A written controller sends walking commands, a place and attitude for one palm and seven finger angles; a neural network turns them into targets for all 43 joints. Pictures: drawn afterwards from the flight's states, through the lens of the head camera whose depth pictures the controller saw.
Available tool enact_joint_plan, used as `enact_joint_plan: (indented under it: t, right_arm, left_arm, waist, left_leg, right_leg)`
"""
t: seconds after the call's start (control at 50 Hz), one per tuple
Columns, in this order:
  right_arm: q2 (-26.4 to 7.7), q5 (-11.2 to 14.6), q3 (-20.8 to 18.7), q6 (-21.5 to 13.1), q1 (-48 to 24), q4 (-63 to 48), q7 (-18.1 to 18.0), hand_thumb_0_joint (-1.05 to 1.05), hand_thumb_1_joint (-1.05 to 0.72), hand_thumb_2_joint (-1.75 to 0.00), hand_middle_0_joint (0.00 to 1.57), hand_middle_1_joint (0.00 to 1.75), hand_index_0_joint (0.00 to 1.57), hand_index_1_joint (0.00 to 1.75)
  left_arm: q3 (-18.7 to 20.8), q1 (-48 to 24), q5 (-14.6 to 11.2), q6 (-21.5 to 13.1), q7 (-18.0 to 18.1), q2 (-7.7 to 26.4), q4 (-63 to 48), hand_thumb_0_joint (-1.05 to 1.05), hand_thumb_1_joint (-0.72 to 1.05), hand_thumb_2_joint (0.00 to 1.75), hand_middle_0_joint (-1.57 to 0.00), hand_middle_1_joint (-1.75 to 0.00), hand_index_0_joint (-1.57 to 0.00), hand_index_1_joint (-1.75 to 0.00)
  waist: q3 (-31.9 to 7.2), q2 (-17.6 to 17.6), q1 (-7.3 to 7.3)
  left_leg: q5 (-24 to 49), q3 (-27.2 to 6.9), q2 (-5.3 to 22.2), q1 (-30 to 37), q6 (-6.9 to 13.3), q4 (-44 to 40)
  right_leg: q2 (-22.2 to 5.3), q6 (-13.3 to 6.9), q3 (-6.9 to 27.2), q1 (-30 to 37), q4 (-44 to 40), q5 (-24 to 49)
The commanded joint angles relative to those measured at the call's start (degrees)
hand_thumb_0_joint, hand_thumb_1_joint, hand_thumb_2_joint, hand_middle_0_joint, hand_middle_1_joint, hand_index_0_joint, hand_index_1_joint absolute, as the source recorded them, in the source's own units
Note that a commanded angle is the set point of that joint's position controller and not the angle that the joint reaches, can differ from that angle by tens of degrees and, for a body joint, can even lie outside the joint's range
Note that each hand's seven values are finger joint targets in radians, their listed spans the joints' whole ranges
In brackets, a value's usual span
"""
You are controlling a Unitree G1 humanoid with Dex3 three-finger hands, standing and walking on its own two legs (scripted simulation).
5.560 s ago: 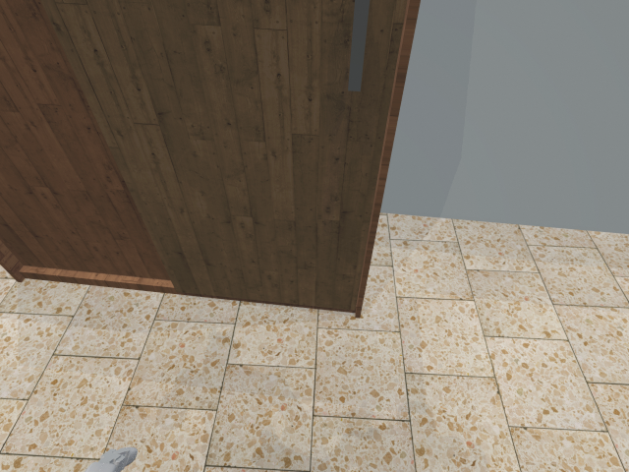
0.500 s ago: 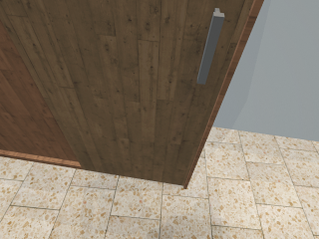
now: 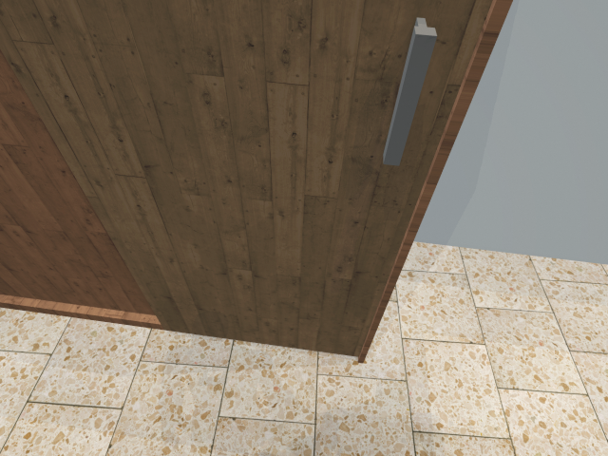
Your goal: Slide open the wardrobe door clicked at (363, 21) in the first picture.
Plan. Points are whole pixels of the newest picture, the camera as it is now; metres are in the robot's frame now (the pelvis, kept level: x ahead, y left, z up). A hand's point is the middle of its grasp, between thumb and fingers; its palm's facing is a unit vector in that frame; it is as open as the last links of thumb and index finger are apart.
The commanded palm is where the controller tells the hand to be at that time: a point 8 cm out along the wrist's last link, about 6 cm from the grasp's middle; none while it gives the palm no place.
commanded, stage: look again from close up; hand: right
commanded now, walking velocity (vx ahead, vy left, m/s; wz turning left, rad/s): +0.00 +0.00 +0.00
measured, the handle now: (404, 96) +0.52 -0.10 +0.22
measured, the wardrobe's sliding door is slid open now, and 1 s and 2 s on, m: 0.00 0.00 0.00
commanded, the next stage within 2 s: raise the hand with hooked fingers in 0.14 s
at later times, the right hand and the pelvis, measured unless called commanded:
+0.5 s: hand (478, 387) +0.21 -0.19 +0.02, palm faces +0.20 +0.98 -0.04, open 7.9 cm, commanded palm +0.12 -0.26 -0.02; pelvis -0.01 +0.00 -0.02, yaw +0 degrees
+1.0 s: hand (537, 401) +0.19 -0.24 +0.05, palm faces +0.08 +0.99 -0.07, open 10.7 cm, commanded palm +0.15 -0.29 +0.08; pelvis -0.03 -0.01 -0.04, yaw -2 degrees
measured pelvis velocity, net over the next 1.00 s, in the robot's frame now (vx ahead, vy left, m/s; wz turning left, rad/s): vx -0.03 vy -0.01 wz -0.03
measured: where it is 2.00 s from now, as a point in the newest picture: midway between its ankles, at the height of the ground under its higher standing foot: outside the picture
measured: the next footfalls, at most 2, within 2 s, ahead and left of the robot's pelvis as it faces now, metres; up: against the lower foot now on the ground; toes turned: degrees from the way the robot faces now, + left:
none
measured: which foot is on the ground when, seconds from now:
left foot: down 0.00-1.00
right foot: down 0.00-1.00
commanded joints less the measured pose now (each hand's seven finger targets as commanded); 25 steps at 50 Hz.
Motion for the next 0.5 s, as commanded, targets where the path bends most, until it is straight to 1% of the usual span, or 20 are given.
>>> enact_joint_plan:
  t: [0.0, 0.02, 0.04, 0.08, 0.12, 0.2, 0.22, 0.24, 0.26, 0.28, 0.3, 0.32, 0.34, 0.36, 0.38, 0.4, 0.42, 0.44, 0.46, 0.48]
  right_arm:
    - [-8.27, 0.27, -1.55, -1.02, 1.48, -2.51, -0.30, 0.00, -0.90, -0.90, 0.20, 0.30, 0.20, 0.30]
    - [-8.17, 0.17, -1.59, -1.01, 1.48, -2.60, -0.34, 0.00, -0.90, -0.90, 0.20, 0.30, 0.20, 0.30]
    - [-8.37, 0.18, -1.66, -1.02, 1.30, -2.68, -0.33, 0.00, -0.90, -0.90, 0.20, 0.30, 0.20, 0.30]
    - [-8.76, 0.22, -1.73, -1.07, 1.03, -2.64, -0.29, 0.00, -0.90, -0.90, 0.20, 0.30, 0.20, 0.30]
    - [-8.65, 0.20, -1.74, -1.02, 1.02, -2.78, -0.28, 0.00, -0.90, -0.90, 0.20, 0.30, 0.20, 0.30]
    - [-9.14, 0.24, -1.82, -1.02, 0.58, -2.67, -0.23, 0.00, -0.90, -0.90, 0.20, 0.30, 0.20, 0.30]
    - [-14.11, -0.43, -0.99, -1.89, 4.56, -5.34, -0.42, 0.00, -0.90, -0.90, 0.20, 0.30, 0.20, 0.30]
    - [-26.82, 9.27, -19.58, -12.51, -39.45, -79.61, -1.28, 0.00, -0.88, -0.89, 0.20, 0.32, 0.20, 0.32]
    - [-16.93, 8.09, -11.96, -8.73, -4.90, -67.16, -2.73, 0.00, -0.85, -0.88, 0.20, 0.33, 0.20, 0.33]
    - [-6.29, 9.80, -6.81, -7.00, 0.45, -54.73, -4.71, 0.00, -0.83, -0.87, 0.21, 0.34, 0.21, 0.34]
    - [-0.98, 11.53, -3.11, -5.87, 2.52, -60.50, -4.44, 0.00, -0.81, -0.86, 0.21, 0.36, 0.21, 0.36]
    - [0.06, 11.71, -4.42, -6.38, 4.20, -60.37, -3.75, 0.00, -0.78, -0.85, 0.21, 0.37, 0.21, 0.37]
    - [-3.49, 11.55, -6.99, -9.64, 2.09, -63.35, -3.12, 0.00, -0.76, -0.84, 0.21, 0.39, 0.21, 0.39]
    - [-5.17, 11.70, -10.09, -12.85, 6.57, -64.02, -2.06, 0.00, -0.74, -0.83, 0.21, 0.40, 0.21, 0.40]
    - [-5.40, 12.25, -11.96, -15.55, 12.31, -61.78, -0.50, 0.00, -0.71, -0.82, 0.21, 0.42, 0.21, 0.42]
    - [-3.16, 13.16, -11.99, -18.43, 17.83, -58.73, 1.84, 0.00, -0.69, -0.81, 0.22, 0.43, 0.22, 0.43]
    - [-3.45, 13.79, -14.82, -21.51, 24.30, -54.51, 4.36, 0.00, -0.67, -0.80, 0.22, 0.45, 0.22, 0.45]
    - [-1.81, 15.38, -14.07, -25.18, 25.49, -53.55, 7.49, 0.00, -0.64, -0.79, 0.22, 0.47, 0.22, 0.47]
    - [-1.91, 16.53, -14.54, -29.03, 25.40, -52.77, 10.78, 0.00, -0.62, -0.78, 0.22, 0.48, 0.22, 0.48]
    - [-2.80, 17.03, -14.98, -32.36, 24.35, -53.80, 14.39, 0.00, -0.60, -0.77, 0.22, 0.50, 0.22, 0.50]
  left_arm:
    - [1.04, 2.84, 0.09, -0.76, 0.19, 7.15, -1.71, 0.00, 0.90, 0.90, -0.20, -0.30, -0.20, -0.30]
    - [1.09, 2.78, 0.09, -0.77, 0.20, 6.86, -1.57, 0.00, 0.90, 0.90, -0.20, -0.30, -0.20, -0.30]
    - [1.02, 2.73, 0.06, -0.83, 0.18, 7.31, -1.61, 0.00, 0.90, 0.90, -0.20, -0.30, -0.20, -0.30]
    - [1.07, 2.46, 0.09, -0.79, 0.16, 7.48, -1.61, 0.00, 0.90, 0.90, -0.20, -0.30, -0.20, -0.30]
    - [1.06, 2.53, 0.09, -0.81, 0.20, 7.27, -1.50, 0.00, 0.90, 0.90, -0.20, -0.30, -0.20, -0.30]
    - [1.07, 2.22, 0.13, -0.75, 0.13, 7.79, -1.37, 0.00, 0.90, 0.90, -0.20, -0.30, -0.20, -0.30]
    - [1.30, 0.57, 0.44, -0.67, -0.26, 10.27, -7.02, 0.00, 0.90, 0.90, -0.20, -0.30, -0.20, -0.30]
    - [2.83, 0.62, -1.45, -9.19, 2.17, 14.09, -23.71, 0.00, 0.90, 0.90, -0.20, -0.30, -0.20, -0.30]
    - [1.25, -0.24, -1.91, -12.82, 3.66, 10.42, -22.72, 0.00, 0.90, 0.90, -0.20, -0.30, -0.20, -0.30]
    - [0.79, -3.51, -2.95, -13.97, 3.96, 9.61, -17.98, 0.00, 0.90, 0.90, -0.20, -0.30, -0.20, -0.30]
    - [1.49, -2.77, -3.64, -15.45, 3.14, 9.83, -21.66, 0.00, 0.90, 0.90, -0.20, -0.30, -0.20, -0.30]
    - [2.11, -2.49, -3.32, -16.87, 2.91, 10.28, -24.02, 0.00, 0.90, 0.90, -0.20, -0.30, -0.20, -0.30]
    - [2.84, -1.70, -3.03, -18.22, 2.77, 11.01, -24.72, 0.00, 0.90, 0.90, -0.20, -0.30, -0.20, -0.30]
    - [3.95, -1.50, -2.29, -18.96, 2.48, 10.52, -25.06, 0.00, 0.90, 0.90, -0.20, -0.30, -0.20, -0.30]
    - [4.66, -2.11, -1.69, -19.36, 1.90, 10.60, -26.06, 0.00, 0.90, 0.90, -0.20, -0.30, -0.20, -0.30]
    - [4.85, -2.97, -1.18, -19.83, 1.10, 10.03, -27.24, 0.00, 0.90, 0.90, -0.20, -0.30, -0.20, -0.30]
    - [5.19, -2.47, -1.15, -19.85, 0.16, 9.61, -28.70, 0.00, 0.90, 0.90, -0.20, -0.30, -0.20, -0.30]
    - [5.14, -4.24, -0.98, -19.87, -0.68, 9.70, -29.35, 0.00, 0.90, 0.90, -0.20, -0.30, -0.20, -0.30]
    - [5.47, -4.84, -0.77, -19.92, -1.38, 10.02, -29.82, 0.00, 0.90, 0.90, -0.20, -0.30, -0.20, -0.30]
    - [5.61, -5.12, -0.69, -20.14, -2.02, 10.47, -31.21, 0.00, 0.90, 0.90, -0.20, -0.30, -0.20, -0.30]
  waist:
    - [-1.01, 0.33, -0.05]
    - [-0.86, 0.64, -0.10]
    - [-1.28, 0.26, -0.17]
    - [-1.47, 1.26, -0.17]
    - [-1.77, 0.79, -0.17]
    - [-1.48, 1.02, -0.21]
    - [2.28, 6.26, 0.08]
    - [-31.05, -8.65, 4.91]
    - [-25.49, -12.43, -0.95]
    - [-12.60, -6.24, 0.74]
    - [-4.01, -2.50, 2.14]
    - [3.15, 1.42, 3.17]
    - [0.25, 4.82, 3.00]
    - [-4.27, 4.76, 0.38]
    - [-5.78, 7.28, -1.04]
    - [-6.86, 9.44, -2.37]
    - [-7.40, 10.08, -4.11]
    - [-5.53, 11.08, -4.01]
    - [-5.67, 11.70, -3.68]
    - [-7.59, 11.03, -3.61]
  left_leg:
    - [9.85, -5.71, 5.71, 2.37, 1.62, -4.83]
    - [10.54, -5.44, 5.50, 2.47, 1.56, -4.62]
    - [11.18, -5.37, 5.68, 3.08, 1.51, -4.46]
    - [11.12, -5.60, 5.76, 3.14, 1.60, -4.68]
    - [11.64, -5.45, 5.61, 3.53, 1.66, -4.59]
    - [10.45, -5.69, 5.87, 3.31, 1.67, -5.16]
    - [17.90, -4.90, 5.11, 3.09, 1.16, -5.38]
    - [20.41, -5.58, 0.98, 9.12, -0.44, -1.40]
    - [12.64, -0.66, 0.15, 7.76, 1.20, 1.68]
    - [8.52, 0.47, -0.14, 2.18, 0.95, -0.94]
    - [4.69, 0.88, 0.53, -0.80, 0.42, -1.79]
    - [0.06, 1.56, 0.32, -4.57, 0.30, -1.99]
    - [-1.57, 1.38, 0.86, -6.83, 0.09, -0.17]
    - [-1.17, 1.02, 0.50, -6.83, 0.01, 2.08]
    - [-0.06, 0.78, 0.39, -7.71, -0.12, 4.48]
    - [1.53, 0.53, 0.54, -8.65, -0.28, 7.74]
    - [3.85, -0.10, 0.75, -7.99, 0.14, 10.56]
    - [4.72, -0.61, 1.11, -10.83, 0.07, 13.89]
    - [4.92, -1.47, 1.37, -13.18, 0.13, 17.01]
    - [4.95, -2.66, 1.73, -14.47, 0.33, 19.52]
  right_leg:
    - [-3.87, -2.28, 2.97, -3.08, -4.10, 9.57]
    - [-4.06, -2.32, 3.01, -2.89, -4.15, 10.19]
    - [-4.06, -2.31, 2.95, -3.02, -4.10, 10.67]
    - [-3.98, -2.21, 2.86, -2.91, -4.23, 10.13]
    - [-4.10, -2.31, 3.05, -2.48, -4.35, 10.77]
    - [-4.03, -2.16, 2.77, -2.81, -4.52, 9.65]
    - [-2.25, -2.19, 3.83, -4.57, -0.43, 11.90]
    - [2.33, -3.86, -0.77, 7.48, 0.11, 19.70]
    - [1.52, -2.45, -3.38, 5.68, -1.44, 21.22]
    - [0.71, -2.01, -2.48, 1.09, -1.24, 14.50]
    - [1.01, -2.65, -0.14, -2.98, -2.11, 9.16]
    - [1.52, -2.95, 0.83, -8.12, -1.38, 4.59]
    - [1.74, -3.19, 1.27, -9.54, 1.73, 4.06]
    - [2.31, -3.12, 1.04, -10.42, 4.56, 5.33]
    - [2.29, -2.81, 1.22, -13.41, 7.10, 5.87]
    - [2.59, -2.35, 1.20, -17.41, 10.19, 5.79]
    - [2.80, -1.86, 1.38, -20.51, 12.50, 6.32]
    - [2.94, -1.31, 1.20, -25.43, 15.99, 4.74]
    - [3.19, -0.92, 1.15, -29.28, 19.61, 3.13]
    - [3.42, -0.85, 1.19, -32.05, 22.46, 1.81]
